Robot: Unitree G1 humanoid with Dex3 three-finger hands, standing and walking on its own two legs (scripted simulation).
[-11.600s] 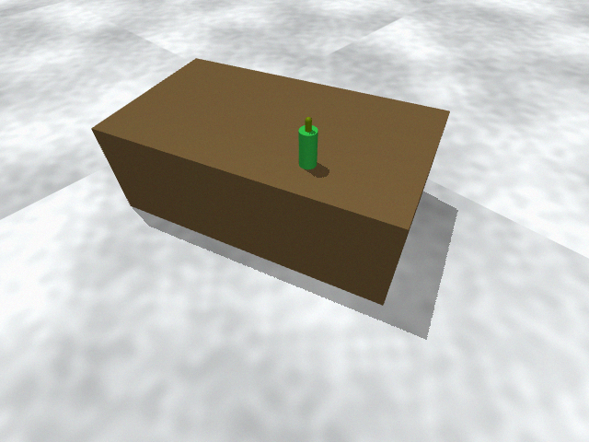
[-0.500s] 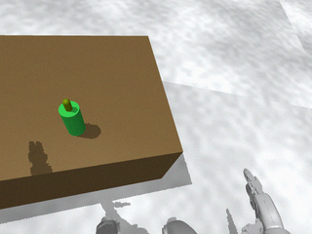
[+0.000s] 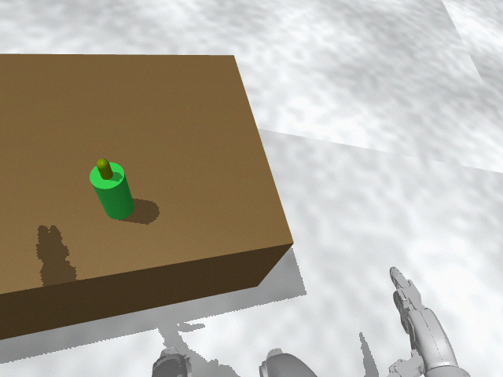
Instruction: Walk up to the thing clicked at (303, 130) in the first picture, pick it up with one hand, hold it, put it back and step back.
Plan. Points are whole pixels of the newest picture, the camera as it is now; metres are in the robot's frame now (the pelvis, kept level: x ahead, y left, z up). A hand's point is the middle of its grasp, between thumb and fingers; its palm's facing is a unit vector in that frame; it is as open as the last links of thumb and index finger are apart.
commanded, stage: go down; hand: left
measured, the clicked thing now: (111, 187) +0.53 +0.22 -0.15
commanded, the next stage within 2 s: none
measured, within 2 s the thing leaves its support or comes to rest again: neither
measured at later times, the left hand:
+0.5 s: hand out of the picture +0.43 +0.40 +0.09, palm faces +0.31 -0.95 -0.01, open 16.8 cm
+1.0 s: hand out of the picture +0.44 +0.41 +0.09, palm faces +0.30 -0.95 -0.02, open 16.6 cm
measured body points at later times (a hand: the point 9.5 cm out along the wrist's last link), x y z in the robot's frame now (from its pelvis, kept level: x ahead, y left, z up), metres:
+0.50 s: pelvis -0.02 +0.00 +0.00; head +0.10 +0.07 +0.42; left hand +0.41 +0.45 +0.09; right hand +0.15 -0.25 +0.01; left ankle +0.03 +0.11 -0.66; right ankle -0.01 -0.18 -0.66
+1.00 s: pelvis -0.01 +0.01 +0.00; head +0.12 +0.08 +0.42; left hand +0.42 +0.46 +0.09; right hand +0.16 -0.23 +0.01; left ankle +0.03 +0.11 -0.66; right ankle -0.01 -0.18 -0.66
